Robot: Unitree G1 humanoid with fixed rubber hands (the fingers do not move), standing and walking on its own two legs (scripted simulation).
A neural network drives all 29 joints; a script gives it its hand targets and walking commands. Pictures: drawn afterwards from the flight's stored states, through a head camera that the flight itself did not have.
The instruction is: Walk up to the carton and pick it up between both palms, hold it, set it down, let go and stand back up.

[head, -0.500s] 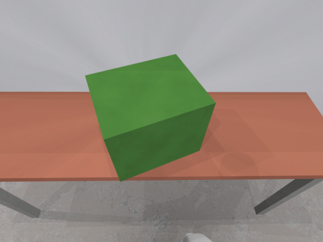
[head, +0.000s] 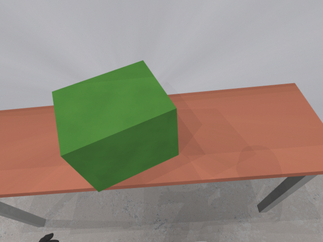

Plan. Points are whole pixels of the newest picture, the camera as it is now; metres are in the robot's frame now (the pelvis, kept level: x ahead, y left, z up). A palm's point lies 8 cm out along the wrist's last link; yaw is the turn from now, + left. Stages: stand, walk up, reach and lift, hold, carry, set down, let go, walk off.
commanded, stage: walk up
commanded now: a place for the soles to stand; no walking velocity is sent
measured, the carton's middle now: (120, 126) +0.43 +0.14 +0.00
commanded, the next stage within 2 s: none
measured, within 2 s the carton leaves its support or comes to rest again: neither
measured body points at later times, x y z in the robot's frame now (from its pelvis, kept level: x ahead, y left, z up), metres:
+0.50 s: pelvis +0.03 +0.11 +0.00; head +0.06 +0.14 +0.45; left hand +0.14 +0.43 -0.13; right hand +0.07 -0.22 -0.09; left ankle +0.00 +0.17 -0.74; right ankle +0.02 -0.06 -0.72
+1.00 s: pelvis +0.03 +0.06 +0.00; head +0.06 +0.05 +0.45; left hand +0.15 +0.38 -0.11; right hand +0.07 -0.26 -0.13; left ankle +0.00 +0.17 -0.74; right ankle +0.05 -0.04 -0.74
